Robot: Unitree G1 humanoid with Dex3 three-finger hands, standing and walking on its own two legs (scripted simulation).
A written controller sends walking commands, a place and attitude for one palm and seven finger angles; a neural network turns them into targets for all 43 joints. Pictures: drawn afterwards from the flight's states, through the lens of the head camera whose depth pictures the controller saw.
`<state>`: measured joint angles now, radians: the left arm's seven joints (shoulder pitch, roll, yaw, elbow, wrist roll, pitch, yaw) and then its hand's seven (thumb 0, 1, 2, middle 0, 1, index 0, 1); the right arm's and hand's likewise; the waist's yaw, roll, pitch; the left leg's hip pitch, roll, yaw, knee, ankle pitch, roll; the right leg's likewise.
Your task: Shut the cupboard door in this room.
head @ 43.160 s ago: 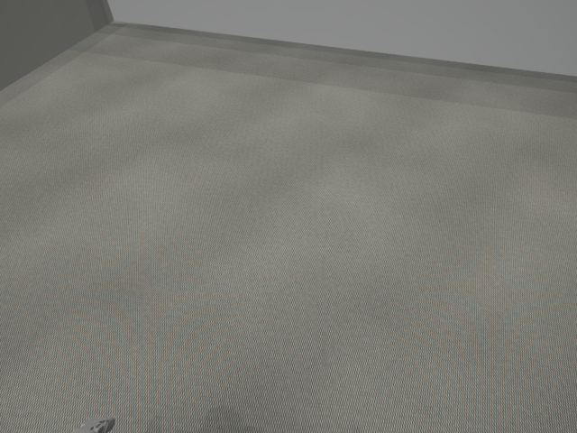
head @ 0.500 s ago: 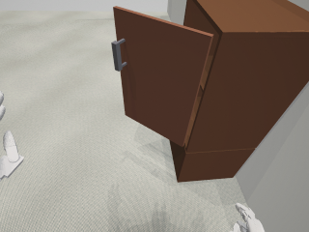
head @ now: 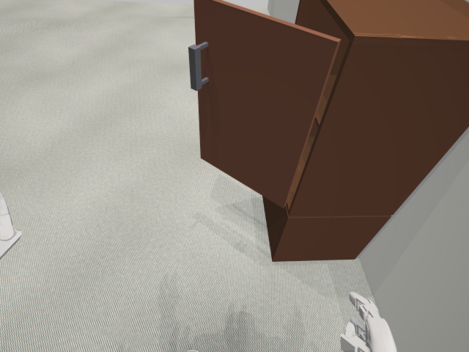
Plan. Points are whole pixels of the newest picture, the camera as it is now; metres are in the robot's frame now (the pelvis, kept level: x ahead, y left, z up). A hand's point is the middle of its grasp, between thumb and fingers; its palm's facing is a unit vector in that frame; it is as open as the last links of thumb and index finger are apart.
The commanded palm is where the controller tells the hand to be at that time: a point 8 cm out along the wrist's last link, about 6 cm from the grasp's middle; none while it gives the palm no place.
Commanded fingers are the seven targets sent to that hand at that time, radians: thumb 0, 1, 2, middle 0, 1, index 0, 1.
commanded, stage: step back with the hand held close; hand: left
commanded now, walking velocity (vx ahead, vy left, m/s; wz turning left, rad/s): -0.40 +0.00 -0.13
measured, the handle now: (200, 66) +0.83 +0.16 +0.07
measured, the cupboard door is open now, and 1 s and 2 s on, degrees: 50 50 50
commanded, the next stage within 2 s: stop stepping back and stand still in 0.04 s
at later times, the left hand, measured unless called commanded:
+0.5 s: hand out of the picture +0.17 +0.30 +0.17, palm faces +0.44 -0.83 -0.33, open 7.5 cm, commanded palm +0.11 +0.32 +0.19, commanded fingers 0.00 0.90 0.90 -0.20 -0.30 -0.20 -0.30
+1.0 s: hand out of the picture +0.16 +0.31 +0.17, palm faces +0.37 -0.83 -0.41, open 7.5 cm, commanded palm +0.10 +0.35 +0.19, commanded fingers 0.00 0.90 0.90 -0.20 -0.30 -0.20 -0.30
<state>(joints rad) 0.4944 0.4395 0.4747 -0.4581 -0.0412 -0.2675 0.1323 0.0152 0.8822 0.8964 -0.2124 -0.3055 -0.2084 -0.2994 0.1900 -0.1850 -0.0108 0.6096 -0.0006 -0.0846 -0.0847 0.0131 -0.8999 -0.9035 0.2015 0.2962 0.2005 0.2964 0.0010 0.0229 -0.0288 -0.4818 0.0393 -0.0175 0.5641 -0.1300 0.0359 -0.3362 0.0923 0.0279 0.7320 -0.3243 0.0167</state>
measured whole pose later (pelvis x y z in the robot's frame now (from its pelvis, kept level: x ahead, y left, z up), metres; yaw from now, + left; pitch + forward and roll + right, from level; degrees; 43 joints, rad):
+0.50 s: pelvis -0.05 +0.03 -0.01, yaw -3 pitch -2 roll -3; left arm 0.47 0.40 0.43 -0.39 -0.06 -0.19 0.16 0.02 0.88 0.90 -0.21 -0.31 -0.21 -0.30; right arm 0.32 -0.24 -0.02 0.70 0.01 -0.08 -0.11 0.01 -0.90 -0.90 0.20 0.30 0.20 0.30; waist -0.04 0.00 -0.05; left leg -0.44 -0.02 -0.01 0.54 -0.09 0.03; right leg -0.16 0.06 0.05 0.64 -0.50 -0.01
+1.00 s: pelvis -0.07 +0.06 +0.01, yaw -5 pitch +1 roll +1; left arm 0.53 0.40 0.41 -0.48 -0.05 -0.15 0.16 0.02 0.89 0.90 -0.21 -0.30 -0.20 -0.30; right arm 0.25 -0.16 0.05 0.63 -0.01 -0.11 -0.07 0.01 -0.90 -0.90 0.20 0.30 0.20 0.30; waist -0.01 -0.05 -0.03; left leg -0.29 -0.01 0.04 0.46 -0.18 0.02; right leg -0.21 0.04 0.00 0.49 -0.30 -0.03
